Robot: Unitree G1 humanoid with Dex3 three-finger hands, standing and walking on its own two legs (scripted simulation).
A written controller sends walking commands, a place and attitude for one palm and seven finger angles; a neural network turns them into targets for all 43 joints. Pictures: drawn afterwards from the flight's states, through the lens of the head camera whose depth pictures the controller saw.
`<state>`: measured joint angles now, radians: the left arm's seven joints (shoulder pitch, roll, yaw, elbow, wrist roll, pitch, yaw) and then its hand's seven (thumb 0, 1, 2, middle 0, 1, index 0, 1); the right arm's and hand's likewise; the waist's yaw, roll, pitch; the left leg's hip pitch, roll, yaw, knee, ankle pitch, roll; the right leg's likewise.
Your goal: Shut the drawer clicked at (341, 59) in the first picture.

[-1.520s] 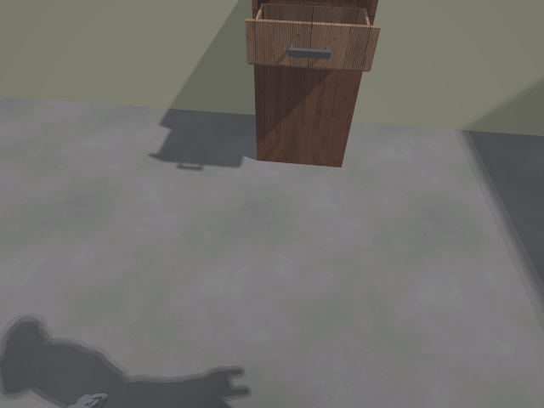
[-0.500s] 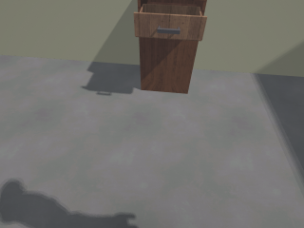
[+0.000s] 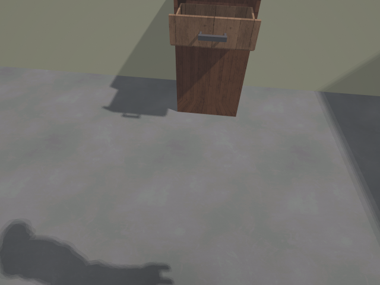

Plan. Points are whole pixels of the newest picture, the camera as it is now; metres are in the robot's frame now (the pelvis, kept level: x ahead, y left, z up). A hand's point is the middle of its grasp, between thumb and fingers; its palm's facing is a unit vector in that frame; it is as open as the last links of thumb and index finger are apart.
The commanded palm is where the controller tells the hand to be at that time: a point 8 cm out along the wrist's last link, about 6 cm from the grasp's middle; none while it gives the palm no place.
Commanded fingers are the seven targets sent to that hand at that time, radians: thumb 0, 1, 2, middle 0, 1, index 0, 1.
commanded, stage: walk to a spot facing it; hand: left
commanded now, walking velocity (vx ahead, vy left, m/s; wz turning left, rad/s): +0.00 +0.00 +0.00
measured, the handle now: (212, 36) +1.18 -0.03 +0.00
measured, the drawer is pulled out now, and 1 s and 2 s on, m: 0.30 0.30 0.30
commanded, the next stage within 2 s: turn to face it in 1.50 s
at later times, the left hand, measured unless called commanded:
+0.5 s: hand out of the picture +0.12 +0.15 -0.19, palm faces -0.11 -0.97 -0.20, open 7.3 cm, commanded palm none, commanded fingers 0.00 0.90 0.90 -0.20 -0.30 -0.20 -0.30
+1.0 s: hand (140, 212) +0.35 +0.18 -0.19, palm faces -0.29 -0.94 -0.16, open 7.4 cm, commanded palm none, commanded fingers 0.00 0.90 0.90 -0.20 -0.30 -0.20 -0.30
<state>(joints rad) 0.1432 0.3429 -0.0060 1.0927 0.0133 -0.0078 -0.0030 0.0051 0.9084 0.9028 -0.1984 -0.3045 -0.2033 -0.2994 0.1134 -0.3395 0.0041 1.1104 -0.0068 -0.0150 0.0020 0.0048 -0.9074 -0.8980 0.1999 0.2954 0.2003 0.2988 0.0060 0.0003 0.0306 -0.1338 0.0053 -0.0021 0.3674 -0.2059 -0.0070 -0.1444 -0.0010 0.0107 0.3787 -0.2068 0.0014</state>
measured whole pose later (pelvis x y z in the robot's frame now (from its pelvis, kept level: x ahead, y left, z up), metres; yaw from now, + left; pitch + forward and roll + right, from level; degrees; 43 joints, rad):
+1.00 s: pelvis +0.30 +0.00 -0.01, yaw -22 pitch -1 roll -1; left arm 0.33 0.21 0.08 1.07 0.03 -0.01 -0.01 0.01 0.91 0.90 -0.19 -0.30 -0.20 -0.30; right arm 0.20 -0.12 -0.06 0.98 -0.01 -0.10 -0.02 -0.02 -0.94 -0.90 0.20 0.30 0.20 0.30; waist 0.03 -0.05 0.04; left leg -0.27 0.06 0.22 0.53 -0.25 0.06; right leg -0.46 -0.05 -0.03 1.23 -0.31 -0.02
